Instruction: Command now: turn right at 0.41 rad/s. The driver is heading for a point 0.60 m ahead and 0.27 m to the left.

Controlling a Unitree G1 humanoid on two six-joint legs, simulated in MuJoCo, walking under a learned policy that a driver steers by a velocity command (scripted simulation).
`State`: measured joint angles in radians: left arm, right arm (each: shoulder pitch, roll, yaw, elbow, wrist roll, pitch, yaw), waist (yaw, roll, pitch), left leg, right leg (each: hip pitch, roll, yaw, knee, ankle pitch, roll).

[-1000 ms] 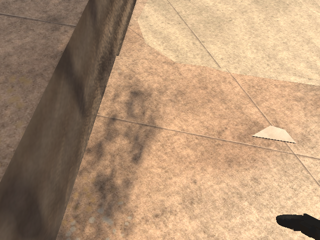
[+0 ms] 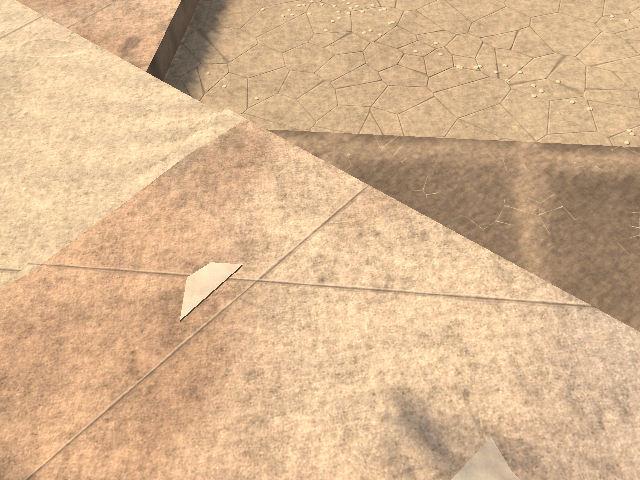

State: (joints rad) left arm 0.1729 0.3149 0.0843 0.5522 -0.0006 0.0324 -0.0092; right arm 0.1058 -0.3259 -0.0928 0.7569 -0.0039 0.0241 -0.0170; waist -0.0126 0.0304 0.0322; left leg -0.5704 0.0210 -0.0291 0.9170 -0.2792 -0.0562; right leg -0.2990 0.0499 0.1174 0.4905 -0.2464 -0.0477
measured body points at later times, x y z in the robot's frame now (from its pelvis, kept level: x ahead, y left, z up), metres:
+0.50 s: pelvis +0.07 +0.03 -0.02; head +0.08 +0.03 +0.43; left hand +0.22 +0.30 -0.10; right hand +0.21 -0.24 -0.12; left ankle +0.05 +0.15 -0.74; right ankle +0.00 -0.09 -0.74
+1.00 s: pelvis +0.33 +0.18 -0.04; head +0.37 +0.20 +0.40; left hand +0.28 +0.46 -0.15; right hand +0.59 +0.01 -0.14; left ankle +0.37 +0.25 -0.74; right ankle +0.19 -0.06 -0.60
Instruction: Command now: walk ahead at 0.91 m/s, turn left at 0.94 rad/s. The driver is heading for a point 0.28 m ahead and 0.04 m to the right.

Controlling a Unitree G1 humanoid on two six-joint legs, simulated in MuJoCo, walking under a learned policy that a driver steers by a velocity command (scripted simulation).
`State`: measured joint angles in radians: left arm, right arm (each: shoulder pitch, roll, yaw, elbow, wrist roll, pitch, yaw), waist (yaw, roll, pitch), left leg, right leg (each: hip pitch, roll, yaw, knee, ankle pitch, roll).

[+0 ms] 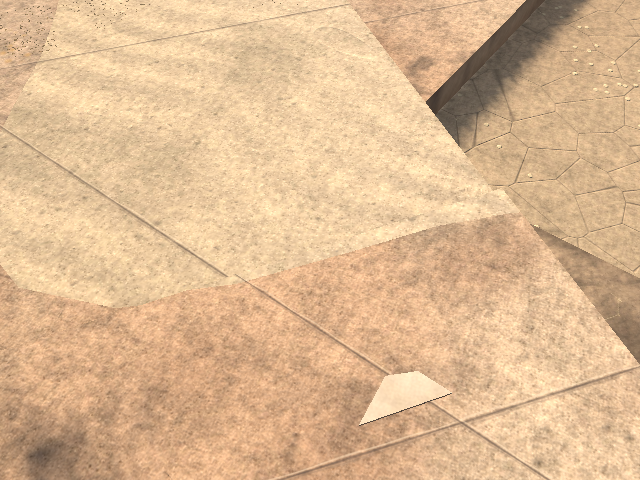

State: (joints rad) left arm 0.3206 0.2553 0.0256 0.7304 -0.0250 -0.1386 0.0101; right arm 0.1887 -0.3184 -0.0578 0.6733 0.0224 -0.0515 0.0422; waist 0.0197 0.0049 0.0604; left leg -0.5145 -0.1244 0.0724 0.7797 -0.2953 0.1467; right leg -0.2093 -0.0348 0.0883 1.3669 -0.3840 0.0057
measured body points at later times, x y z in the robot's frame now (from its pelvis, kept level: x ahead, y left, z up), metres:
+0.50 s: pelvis +0.35 +0.00 +0.03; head +0.40 +0.02 +0.47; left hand +0.44 +0.27 -0.08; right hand +0.53 -0.24 -0.09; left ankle +0.24 +0.13 -0.61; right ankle +0.50 -0.04 -0.70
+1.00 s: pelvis +0.43 +0.06 +0.03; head +0.43 +0.07 +0.48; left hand +0.47 +0.33 -0.10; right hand +0.59 -0.15 -0.09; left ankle +0.39 +0.18 -0.70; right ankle +0.50 -0.04 -0.70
